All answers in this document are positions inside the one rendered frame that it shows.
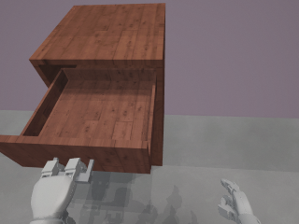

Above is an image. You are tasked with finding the right robot hand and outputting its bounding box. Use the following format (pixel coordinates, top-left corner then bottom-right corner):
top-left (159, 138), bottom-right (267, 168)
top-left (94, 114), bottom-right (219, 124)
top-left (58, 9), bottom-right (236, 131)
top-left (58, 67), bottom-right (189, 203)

top-left (218, 178), bottom-right (254, 223)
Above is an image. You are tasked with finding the cabinet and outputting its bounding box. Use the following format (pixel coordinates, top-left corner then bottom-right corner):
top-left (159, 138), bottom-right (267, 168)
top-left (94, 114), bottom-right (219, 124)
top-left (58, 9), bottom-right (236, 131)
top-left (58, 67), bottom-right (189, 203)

top-left (29, 3), bottom-right (165, 166)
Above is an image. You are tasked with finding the drawer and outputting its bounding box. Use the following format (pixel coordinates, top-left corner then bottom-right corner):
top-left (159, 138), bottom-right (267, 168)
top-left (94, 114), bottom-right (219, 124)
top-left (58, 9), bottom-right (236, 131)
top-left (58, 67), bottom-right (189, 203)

top-left (0, 68), bottom-right (157, 175)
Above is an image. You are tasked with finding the right robot forearm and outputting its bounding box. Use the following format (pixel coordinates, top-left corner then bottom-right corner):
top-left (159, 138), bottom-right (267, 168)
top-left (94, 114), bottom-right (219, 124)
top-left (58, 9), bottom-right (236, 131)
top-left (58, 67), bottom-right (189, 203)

top-left (236, 213), bottom-right (262, 224)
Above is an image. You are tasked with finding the left robot hand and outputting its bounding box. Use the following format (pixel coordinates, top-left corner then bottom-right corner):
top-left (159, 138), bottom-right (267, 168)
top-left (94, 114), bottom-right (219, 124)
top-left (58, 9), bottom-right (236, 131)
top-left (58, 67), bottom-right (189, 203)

top-left (31, 158), bottom-right (87, 224)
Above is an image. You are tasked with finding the handle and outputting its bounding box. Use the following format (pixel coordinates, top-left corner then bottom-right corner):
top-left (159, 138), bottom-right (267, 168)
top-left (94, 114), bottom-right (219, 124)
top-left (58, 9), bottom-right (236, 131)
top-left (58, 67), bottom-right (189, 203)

top-left (53, 157), bottom-right (95, 185)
